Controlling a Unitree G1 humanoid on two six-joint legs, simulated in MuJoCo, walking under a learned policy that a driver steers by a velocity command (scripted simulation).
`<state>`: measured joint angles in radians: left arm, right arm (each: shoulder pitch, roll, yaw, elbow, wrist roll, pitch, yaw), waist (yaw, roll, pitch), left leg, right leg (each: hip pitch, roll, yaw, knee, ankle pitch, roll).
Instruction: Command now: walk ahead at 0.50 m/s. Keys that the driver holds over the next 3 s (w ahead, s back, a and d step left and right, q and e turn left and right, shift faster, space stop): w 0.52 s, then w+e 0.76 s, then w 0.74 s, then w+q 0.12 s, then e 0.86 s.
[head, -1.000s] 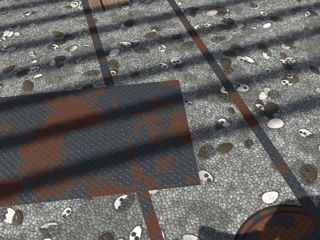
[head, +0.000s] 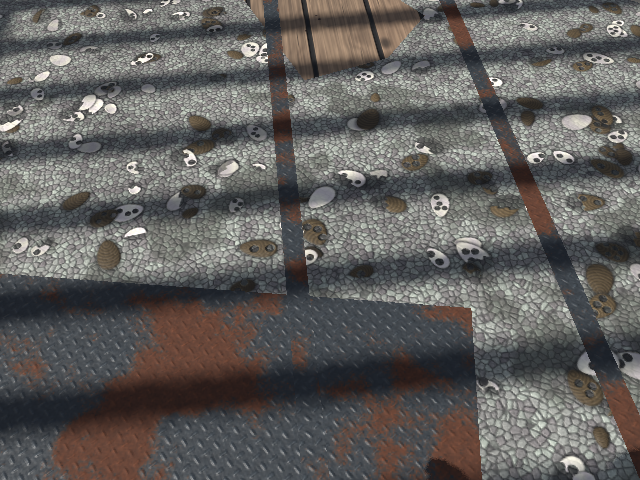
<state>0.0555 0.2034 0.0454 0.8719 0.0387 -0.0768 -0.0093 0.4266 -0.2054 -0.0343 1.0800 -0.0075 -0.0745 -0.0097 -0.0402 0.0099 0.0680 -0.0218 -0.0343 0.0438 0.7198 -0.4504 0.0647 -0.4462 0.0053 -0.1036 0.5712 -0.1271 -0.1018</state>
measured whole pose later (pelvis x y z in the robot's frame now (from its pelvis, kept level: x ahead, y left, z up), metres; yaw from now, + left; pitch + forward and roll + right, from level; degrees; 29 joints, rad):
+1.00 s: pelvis +0.53 +0.02 +0.01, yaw -13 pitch +0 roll +1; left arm 0.05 0.19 0.04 0.88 0.03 -0.01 -0.05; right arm 0.42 -0.18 -0.04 1.04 -0.02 -0.10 -0.03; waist -0.04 -0.02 0.06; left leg 0.12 -0.03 0.29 0.23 -0.36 0.03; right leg -0.57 -0.05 -0.12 0.65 -0.07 -0.11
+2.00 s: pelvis +1.05 -0.17 +0.03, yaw -29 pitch +1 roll +2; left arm 0.11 0.24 0.02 0.84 0.03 -0.03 -0.04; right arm 0.42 -0.21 -0.04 0.97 -0.01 -0.09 0.02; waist -0.05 -0.04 0.03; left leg 0.00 -0.08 0.06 0.19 -0.21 0.07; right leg -0.61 -0.10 -0.01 0.72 -0.06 -0.01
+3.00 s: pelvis +1.23 -0.28 +0.02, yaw -49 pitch +0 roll -1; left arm 0.17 0.29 0.08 0.82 0.01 0.09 -0.04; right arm 0.20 -0.26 -0.04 0.80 -0.03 0.01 -0.03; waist -0.01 -0.02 0.07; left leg -0.23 0.06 0.18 0.44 -0.20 0.03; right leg -0.38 0.00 -0.01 0.87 -0.43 0.03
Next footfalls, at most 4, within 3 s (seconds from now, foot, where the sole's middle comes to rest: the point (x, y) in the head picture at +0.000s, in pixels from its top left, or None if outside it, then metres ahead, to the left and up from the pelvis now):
0.50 left None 0.45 0.10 -0.76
1.08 right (373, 363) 0.70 -0.10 -0.76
1.62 left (355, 236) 1.06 -0.08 -0.76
2.14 right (464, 191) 1.21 -0.39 -0.76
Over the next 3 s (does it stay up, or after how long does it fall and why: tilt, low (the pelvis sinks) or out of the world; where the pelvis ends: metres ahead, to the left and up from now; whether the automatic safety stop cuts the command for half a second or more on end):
stays up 1.23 -0.28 0.02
